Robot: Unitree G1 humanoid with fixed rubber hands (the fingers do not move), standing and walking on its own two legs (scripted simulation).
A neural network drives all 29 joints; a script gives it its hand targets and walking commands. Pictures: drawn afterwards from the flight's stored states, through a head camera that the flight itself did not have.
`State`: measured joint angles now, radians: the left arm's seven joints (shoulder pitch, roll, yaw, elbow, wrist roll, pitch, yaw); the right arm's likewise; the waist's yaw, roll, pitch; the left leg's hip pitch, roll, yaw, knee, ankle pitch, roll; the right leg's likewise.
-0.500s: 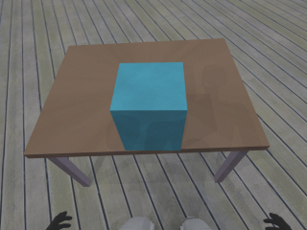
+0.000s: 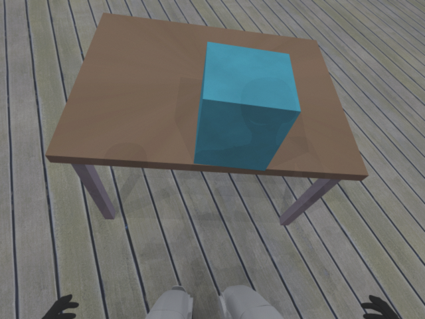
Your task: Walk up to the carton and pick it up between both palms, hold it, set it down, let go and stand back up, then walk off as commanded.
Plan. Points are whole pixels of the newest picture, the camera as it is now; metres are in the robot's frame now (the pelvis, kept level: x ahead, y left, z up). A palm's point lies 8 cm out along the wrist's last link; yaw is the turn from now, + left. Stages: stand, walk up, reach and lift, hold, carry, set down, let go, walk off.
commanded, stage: walk off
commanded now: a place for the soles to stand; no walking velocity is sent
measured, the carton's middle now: (238, 111) +0.61 -0.08 -0.05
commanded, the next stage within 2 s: stand in 1.52 s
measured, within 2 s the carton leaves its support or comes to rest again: neither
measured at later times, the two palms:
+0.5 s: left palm out of the picture -0.08 +0.23 -0.15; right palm out of the picture -0.04 -0.42 -0.10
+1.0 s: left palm out of the picture -0.15 +0.18 -0.09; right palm out of the picture -0.29 -0.47 -0.10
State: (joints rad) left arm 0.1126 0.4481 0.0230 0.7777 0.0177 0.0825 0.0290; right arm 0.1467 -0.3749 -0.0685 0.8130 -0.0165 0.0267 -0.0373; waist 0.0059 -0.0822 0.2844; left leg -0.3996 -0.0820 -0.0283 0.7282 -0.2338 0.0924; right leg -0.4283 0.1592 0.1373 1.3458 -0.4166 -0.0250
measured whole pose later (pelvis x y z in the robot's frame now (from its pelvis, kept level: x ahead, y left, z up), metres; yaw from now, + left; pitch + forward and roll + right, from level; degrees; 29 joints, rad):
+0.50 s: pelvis -0.16 -0.09 -0.03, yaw -3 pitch -8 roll +1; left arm 0.23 0.45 0.06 0.78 0.02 0.11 -0.03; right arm 0.09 -0.37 -0.11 0.79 -0.02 0.06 -0.04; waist 0.02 -0.07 0.29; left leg -0.57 0.01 -0.04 0.68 -0.15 -0.02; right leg -0.31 0.13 0.12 0.94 -0.55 -0.03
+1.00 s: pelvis -0.25 -0.14 -0.01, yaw +3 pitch -9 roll +4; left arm 0.22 0.42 0.07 0.77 0.05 0.03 -0.04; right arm 0.50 -0.41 -0.11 0.79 -0.02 0.00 -0.02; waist -0.07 -0.08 0.15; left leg 0.02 -0.08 -0.14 0.66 -0.54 0.02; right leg -0.50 0.10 0.07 1.27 -0.47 -0.05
